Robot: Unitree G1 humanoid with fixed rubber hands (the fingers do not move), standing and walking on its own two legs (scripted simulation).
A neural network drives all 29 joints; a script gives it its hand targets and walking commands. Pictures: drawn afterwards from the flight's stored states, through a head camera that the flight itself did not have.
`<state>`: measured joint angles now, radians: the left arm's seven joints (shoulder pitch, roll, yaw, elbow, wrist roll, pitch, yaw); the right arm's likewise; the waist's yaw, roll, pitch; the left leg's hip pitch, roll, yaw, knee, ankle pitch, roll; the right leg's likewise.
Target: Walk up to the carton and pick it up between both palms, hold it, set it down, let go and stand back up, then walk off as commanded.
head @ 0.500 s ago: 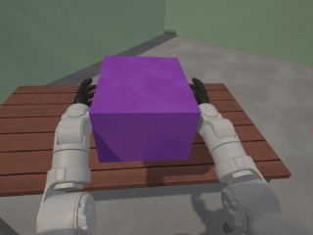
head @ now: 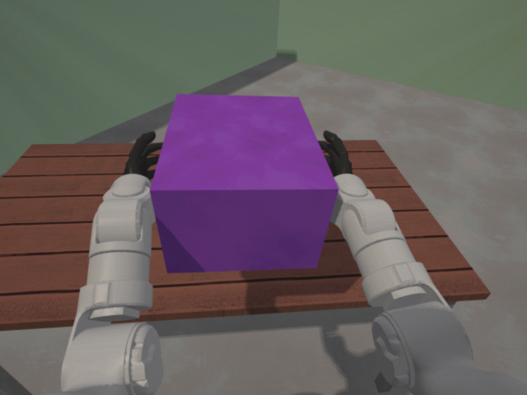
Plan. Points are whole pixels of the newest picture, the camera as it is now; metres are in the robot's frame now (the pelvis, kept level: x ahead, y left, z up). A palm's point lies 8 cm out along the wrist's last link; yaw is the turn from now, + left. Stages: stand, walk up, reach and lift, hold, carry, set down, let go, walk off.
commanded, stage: hold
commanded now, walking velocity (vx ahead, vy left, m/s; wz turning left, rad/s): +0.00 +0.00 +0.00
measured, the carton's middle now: (241, 173) +0.39 +0.01 +0.19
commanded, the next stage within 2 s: none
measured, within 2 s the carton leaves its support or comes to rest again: neither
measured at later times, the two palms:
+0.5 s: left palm (138, 182) +0.37 +0.16 +0.19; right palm (338, 180) +0.37 -0.14 +0.19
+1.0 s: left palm (138, 181) +0.37 +0.16 +0.20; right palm (338, 179) +0.37 -0.14 +0.19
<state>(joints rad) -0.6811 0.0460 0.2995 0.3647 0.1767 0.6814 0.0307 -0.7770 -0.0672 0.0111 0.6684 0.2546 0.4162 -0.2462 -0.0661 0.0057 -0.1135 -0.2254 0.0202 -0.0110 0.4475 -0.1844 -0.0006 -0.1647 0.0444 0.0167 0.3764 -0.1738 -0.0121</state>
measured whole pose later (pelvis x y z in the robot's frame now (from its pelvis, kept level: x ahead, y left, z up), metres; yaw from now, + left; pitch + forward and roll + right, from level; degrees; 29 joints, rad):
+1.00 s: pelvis +0.00 +0.00 +0.00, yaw +0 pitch -2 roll -1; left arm -0.68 0.05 0.30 0.36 0.18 0.68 0.03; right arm -0.78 -0.07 0.01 0.67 0.25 0.42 -0.25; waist -0.07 0.01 -0.12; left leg -0.23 0.02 -0.01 0.45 -0.18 0.00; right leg -0.16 0.04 0.02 0.38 -0.17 -0.01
